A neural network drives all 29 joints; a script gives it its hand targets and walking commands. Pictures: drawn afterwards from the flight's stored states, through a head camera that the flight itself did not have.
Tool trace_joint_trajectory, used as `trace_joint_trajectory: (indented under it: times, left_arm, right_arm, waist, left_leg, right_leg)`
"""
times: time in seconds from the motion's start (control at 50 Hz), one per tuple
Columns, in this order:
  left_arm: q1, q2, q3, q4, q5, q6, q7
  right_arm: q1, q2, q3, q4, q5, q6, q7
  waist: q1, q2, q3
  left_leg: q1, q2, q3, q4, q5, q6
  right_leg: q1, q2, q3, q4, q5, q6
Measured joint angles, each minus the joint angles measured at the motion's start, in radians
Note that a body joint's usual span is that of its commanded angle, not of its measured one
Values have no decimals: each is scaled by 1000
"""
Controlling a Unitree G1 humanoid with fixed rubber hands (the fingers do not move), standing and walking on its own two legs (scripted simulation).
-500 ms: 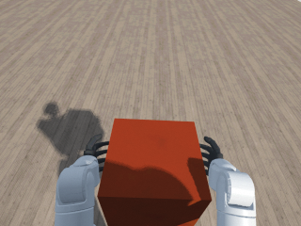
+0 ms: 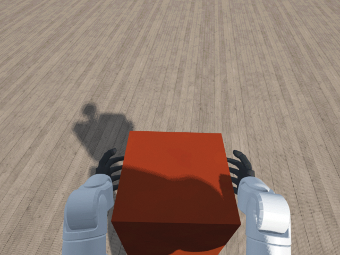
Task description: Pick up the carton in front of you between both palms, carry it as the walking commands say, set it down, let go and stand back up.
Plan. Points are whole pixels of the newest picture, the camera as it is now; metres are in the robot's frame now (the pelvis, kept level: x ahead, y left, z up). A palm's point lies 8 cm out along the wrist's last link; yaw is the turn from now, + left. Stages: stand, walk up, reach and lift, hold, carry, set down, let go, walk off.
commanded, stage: carry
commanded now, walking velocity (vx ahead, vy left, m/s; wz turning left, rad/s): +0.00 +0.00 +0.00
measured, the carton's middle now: (173, 198) +0.27 +0.00 -0.01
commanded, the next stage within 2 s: hold in 1.96 s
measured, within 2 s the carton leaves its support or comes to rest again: neither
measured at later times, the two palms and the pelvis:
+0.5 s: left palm (116, 108) +0.49 +0.17 +0.07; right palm (225, 110) +0.48 -0.13 +0.08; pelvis +0.21 +0.03 -0.01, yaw -3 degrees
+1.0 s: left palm (127, 114) +0.50 +0.14 +0.04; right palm (231, 119) +0.48 -0.16 +0.04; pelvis +0.22 +0.01 -0.02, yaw -4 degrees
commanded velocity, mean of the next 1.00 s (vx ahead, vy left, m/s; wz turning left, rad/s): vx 0.00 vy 0.00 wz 0.00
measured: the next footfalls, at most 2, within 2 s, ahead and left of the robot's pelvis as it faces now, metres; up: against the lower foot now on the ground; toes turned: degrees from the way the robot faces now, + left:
left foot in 0.24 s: +0.30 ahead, +0.12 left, +0.00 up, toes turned -20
right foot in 0.42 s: +0.16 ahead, -0.09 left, +0.00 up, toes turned -9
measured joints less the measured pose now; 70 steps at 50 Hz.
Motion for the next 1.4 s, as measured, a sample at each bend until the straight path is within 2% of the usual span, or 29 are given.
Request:
trace_joint_trajectory:
  times: [0.12,0.22,0.24,0.26,0.28,0.32,0.38,0.44,0.6,0.74,1.02,1.26,1.34,1.4]
  left_arm:
    - [11,1,7,-68,-13,-31,-4]
    - [1,0,-7,-109,-11,-17,-8]
    - [0,0,-7,-110,-8,-11,-9]
    - [-5,0,-2,-102,-5,-7,-11]
    - [-13,0,7,-86,-1,-1,-12]
    - [-21,-1,20,-57,11,14,-12]
    - [-15,-1,22,-33,22,29,-9]
    - [-16,-1,18,-26,22,26,-8]
    - [-24,-2,13,-21,17,11,-6]
    - [-8,0,5,57,32,-29,-14]
    - [25,4,4,234,74,-246,-50]
    - [-85,-15,102,543,160,-478,-86]
    - [-105,-20,121,556,163,-522,-88]
    - [-101,-19,113,525,153,-520,-84]
  right_arm:
    - [1,1,24,-54,5,-33,-4]
    - [5,0,17,-117,15,-13,-10]
    - [1,1,15,-116,15,-6,-10]
    - [-2,1,15,-102,14,-7,-10]
    - [-8,2,15,-79,12,-10,-9]
    - [-29,6,5,-24,9,-7,-4]
    - [-35,7,-3,28,9,-6,4]
    - [-24,5,-2,25,9,-11,5]
    - [-21,4,-8,13,7,-21,7]
    - [-5,1,-3,80,-10,-52,9]
    - [23,-3,0,257,-60,-264,49]
    - [-82,16,-102,559,-147,-494,84]
    - [-105,22,-122,572,-151,-538,87]
    - [-103,22,-115,545,-143,-536,84]
  waist:
    - [-9,6,25]
    - [-25,6,2]
    - [-25,8,-9]
    - [-26,-8,-24]
    - [-27,-36,-34]
    - [-21,-64,-39]
    - [-17,-64,-38]
    - [-20,-63,-30]
    - [-19,-36,-83]
    - [-21,-29,-101]
    - [-18,-24,-68]
    - [-17,-19,-61]
    - [-18,-19,-47]
    - [-17,-21,-41]
  left_leg:
    - [-117,-4,30,-329,133,-23]
    - [-37,-29,97,-599,364,-29]
    - [6,-30,112,-660,430,-25]
    - [34,-39,125,-671,385,13]
    - [45,-54,136,-659,320,46]
    - [57,-63,149,-637,244,78]
    - [82,-58,150,-652,230,70]
    - [99,-65,144,-646,207,71]
    - [89,-56,144,-573,129,57]
    - [78,-39,132,-519,92,42]
    - [85,-19,121,-517,117,29]
    - [88,-9,115,-564,177,26]
    - [80,-7,113,-574,194,26]
    - [73,-5,113,-576,201,26]
  right_leg:
    - [138,4,22,-95,-38,25]
    - [232,8,23,-42,-154,63]
    - [241,10,24,2,-196,72]
    - [236,-2,28,56,-240,83]
    - [222,-23,40,111,-252,93]
    - [185,-30,85,194,-301,103]
    - [147,-17,119,167,-331,102]
    - [153,-25,121,81,-170,102]
    - [171,-25,119,98,-255,102]
    - [171,-17,106,130,-281,93]
    - [176,0,91,143,-272,72]
    - [163,14,84,131,-233,58]
    - [149,16,83,134,-224,55]
    - [138,17,83,139,-222,54]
